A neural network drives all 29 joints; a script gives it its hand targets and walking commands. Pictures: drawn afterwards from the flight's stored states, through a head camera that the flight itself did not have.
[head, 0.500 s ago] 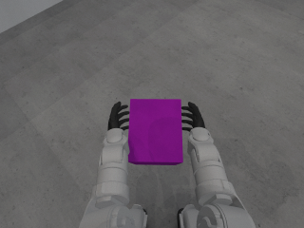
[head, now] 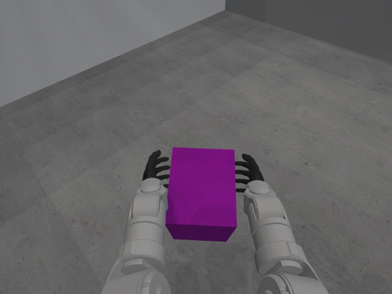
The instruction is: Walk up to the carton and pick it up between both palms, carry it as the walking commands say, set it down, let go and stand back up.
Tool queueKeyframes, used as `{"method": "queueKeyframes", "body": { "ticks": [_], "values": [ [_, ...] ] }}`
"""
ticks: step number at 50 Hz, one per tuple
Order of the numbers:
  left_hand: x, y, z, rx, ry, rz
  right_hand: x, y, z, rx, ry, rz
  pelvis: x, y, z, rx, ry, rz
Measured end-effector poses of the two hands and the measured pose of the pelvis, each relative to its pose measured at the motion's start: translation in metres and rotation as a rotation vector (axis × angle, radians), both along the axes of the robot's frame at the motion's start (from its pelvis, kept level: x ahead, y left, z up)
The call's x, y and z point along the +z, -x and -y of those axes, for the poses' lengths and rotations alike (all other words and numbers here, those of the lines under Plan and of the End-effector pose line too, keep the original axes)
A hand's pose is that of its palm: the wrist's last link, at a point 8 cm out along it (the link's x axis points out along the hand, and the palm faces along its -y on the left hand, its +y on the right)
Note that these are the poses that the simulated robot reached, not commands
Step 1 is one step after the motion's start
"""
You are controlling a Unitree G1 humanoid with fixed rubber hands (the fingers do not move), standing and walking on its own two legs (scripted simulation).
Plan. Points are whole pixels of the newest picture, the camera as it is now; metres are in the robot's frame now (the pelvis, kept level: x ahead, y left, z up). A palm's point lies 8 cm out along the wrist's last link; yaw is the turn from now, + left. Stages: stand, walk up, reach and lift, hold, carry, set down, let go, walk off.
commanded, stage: reach and lift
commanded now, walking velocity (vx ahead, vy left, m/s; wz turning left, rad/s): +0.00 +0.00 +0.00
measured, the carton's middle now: (201, 198) +0.36 +0.04 -0.05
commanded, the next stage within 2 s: hold in 1.84 s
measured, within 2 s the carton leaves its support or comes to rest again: neither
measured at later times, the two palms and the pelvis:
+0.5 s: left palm (150, 176) +0.32 +0.14 +0.08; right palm (261, 180) +0.33 -0.08 +0.07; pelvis +0.01 +0.00 +0.01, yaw +0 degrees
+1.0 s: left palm (161, 177) +0.33 +0.11 +0.08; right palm (274, 184) +0.32 -0.10 +0.07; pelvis +0.00 +0.00 +0.01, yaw +0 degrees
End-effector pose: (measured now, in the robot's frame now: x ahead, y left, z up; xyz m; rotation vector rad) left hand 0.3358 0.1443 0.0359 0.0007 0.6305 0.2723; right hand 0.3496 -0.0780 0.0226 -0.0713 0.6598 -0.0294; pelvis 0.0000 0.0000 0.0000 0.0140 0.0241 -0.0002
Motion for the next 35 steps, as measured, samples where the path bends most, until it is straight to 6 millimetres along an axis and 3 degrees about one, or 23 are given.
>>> {"method": "queueKeyframes", "body": {
  "ticks": [18, 35],
  "values": [
    [0.039, 0.010, 0.002, -0.020, -0.006, -0.006, 0.040, 0.012, 0.001, -0.011, 0.020, -0.004, 0.005, -0.006, -0.004, -0.001, 0.009, 0.153],
    [0.048, 0.012, 0.018, -0.054, -0.018, -0.031, 0.053, 0.021, 0.015, -0.071, 0.032, -0.018, 0.006, -0.001, -0.002, -0.004, 0.008, 0.189]
  ]
}}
